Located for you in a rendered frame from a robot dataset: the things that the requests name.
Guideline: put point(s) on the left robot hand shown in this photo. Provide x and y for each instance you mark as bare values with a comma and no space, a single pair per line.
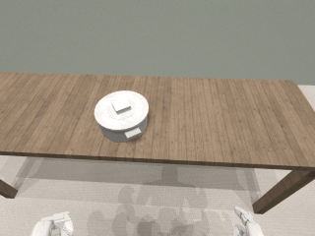
61,221

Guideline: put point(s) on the knob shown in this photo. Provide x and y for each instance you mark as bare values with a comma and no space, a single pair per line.
120,105

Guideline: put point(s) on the table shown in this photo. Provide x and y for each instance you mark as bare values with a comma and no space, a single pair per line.
244,123

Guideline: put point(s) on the right robot hand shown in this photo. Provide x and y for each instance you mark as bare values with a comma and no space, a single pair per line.
251,227

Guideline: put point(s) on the lid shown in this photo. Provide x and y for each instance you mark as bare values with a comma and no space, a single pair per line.
107,118

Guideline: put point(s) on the pot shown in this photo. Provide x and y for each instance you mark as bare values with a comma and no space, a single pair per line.
127,135

